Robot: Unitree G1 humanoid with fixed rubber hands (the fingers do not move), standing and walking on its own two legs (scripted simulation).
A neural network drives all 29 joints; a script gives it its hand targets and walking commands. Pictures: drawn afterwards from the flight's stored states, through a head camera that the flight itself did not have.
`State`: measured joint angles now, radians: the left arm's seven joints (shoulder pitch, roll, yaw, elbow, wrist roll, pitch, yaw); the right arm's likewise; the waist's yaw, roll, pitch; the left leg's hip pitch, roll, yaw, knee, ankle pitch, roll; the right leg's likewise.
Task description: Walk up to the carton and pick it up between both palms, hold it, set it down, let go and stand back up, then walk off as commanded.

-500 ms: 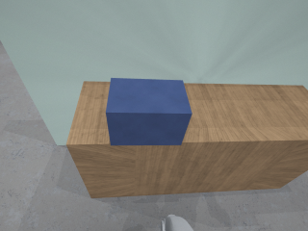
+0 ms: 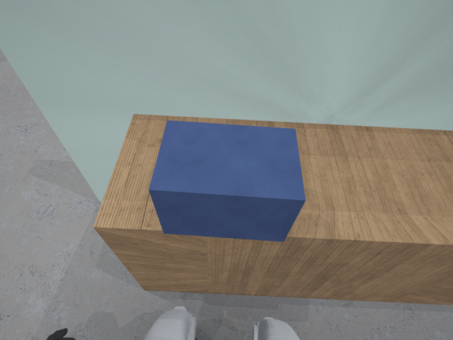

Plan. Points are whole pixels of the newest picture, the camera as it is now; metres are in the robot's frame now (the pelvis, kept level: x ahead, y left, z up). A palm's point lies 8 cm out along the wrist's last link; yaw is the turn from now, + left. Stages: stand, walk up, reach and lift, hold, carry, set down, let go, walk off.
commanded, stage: walk up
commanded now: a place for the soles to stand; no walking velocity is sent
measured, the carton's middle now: (227, 182) +0.44 +0.01 -0.03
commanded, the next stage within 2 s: stand in 1.00 s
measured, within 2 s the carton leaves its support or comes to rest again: neither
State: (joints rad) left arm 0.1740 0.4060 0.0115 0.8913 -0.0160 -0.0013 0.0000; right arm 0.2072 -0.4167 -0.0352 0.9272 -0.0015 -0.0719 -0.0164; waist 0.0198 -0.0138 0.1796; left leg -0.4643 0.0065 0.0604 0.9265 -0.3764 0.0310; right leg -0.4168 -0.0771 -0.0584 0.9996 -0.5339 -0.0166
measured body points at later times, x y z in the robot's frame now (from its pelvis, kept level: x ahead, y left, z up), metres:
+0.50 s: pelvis +0.02 +0.00 +0.04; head +0.05 +0.00 +0.49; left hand +0.11 +0.30 -0.09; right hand +0.13 -0.30 -0.09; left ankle +0.07 +0.11 -0.68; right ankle +0.02 -0.13 -0.68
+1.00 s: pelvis +0.04 +0.00 +0.06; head +0.06 +0.00 +0.51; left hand +0.14 +0.29 -0.07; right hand +0.12 -0.29 -0.08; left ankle +0.07 +0.11 -0.68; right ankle +0.02 -0.13 -0.68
